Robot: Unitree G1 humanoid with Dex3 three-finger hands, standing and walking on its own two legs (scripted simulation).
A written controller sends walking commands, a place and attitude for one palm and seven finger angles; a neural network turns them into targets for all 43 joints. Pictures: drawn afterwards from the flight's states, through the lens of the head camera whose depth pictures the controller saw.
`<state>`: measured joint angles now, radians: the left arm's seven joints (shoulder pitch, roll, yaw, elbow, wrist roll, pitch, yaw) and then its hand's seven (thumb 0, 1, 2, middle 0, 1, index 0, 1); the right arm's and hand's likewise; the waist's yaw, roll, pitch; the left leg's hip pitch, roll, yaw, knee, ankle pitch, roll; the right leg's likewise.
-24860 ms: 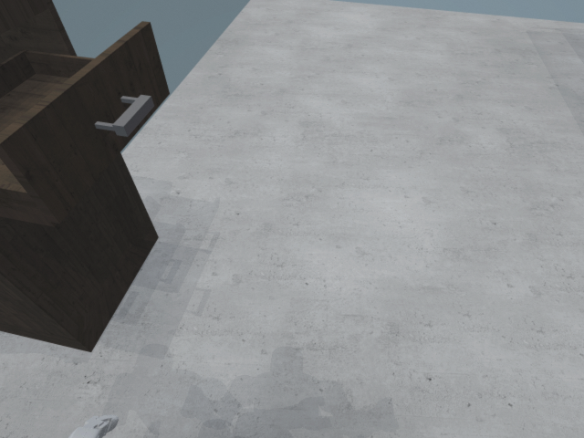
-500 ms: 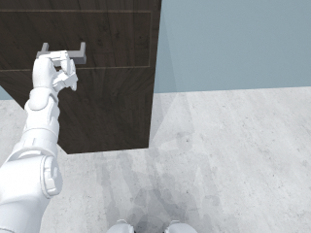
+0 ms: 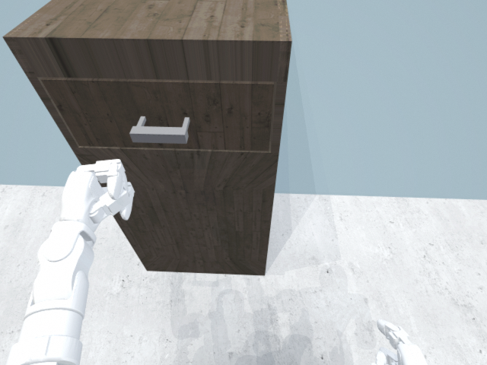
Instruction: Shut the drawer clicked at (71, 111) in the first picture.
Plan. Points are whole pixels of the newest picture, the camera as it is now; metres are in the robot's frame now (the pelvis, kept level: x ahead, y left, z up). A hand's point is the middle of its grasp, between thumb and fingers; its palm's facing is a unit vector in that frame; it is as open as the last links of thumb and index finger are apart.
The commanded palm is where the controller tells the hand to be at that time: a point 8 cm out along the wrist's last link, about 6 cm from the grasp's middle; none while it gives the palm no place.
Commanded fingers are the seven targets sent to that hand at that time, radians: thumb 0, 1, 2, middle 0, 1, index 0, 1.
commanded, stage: draw the hand back to the body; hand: left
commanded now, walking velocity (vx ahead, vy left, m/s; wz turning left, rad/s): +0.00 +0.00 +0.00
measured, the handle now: (162, 128) +0.56 +0.20 +0.07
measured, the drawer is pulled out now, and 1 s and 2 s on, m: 0.00 0.00 0.00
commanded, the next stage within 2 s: step back with the hand held close in 0.90 s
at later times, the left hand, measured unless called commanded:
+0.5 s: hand (74, 246) +0.24 +0.22 +0.16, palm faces +0.30 -0.89 -0.33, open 3.3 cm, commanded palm +0.18 +0.27 +0.17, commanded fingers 0.00 0.90 0.90 -1.40 -1.60 -1.40 -1.60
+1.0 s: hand (36, 291) +0.18 +0.22 +0.17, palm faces +0.38 -0.84 -0.39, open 3.3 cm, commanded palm +0.13 +0.27 +0.19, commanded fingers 0.00 0.90 0.90 -1.40 -1.60 -1.40 -1.60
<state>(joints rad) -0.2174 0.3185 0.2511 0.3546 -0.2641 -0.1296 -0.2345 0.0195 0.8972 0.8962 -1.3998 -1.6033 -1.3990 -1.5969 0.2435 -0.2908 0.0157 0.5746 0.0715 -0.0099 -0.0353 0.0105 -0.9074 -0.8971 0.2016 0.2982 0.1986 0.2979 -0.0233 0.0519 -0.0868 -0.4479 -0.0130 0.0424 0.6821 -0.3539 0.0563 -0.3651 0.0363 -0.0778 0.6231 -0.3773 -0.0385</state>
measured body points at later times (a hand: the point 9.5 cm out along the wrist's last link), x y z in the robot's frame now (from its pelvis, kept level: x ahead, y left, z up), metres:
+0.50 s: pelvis +0.00 +0.00 +0.02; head -0.01 -0.03 +0.47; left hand +0.21 +0.26 +0.17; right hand +0.17 -0.23 -0.08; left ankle -0.01 +0.08 -0.72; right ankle -0.04 -0.09 -0.72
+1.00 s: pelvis -0.01 -0.01 +0.02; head -0.02 -0.04 +0.47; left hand +0.15 +0.27 +0.19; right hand +0.19 -0.23 -0.07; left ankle -0.01 +0.08 -0.72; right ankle -0.04 -0.09 -0.72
